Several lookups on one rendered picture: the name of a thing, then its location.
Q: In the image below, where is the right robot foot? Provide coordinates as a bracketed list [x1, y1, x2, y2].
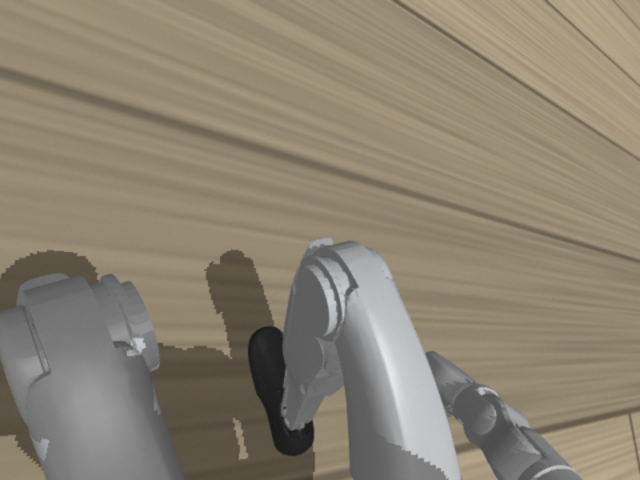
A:
[248, 327, 314, 456]

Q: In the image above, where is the right robot hand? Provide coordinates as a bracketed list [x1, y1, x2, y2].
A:
[425, 351, 478, 419]

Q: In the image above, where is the right robot arm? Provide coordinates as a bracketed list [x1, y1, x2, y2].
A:
[452, 384, 582, 480]

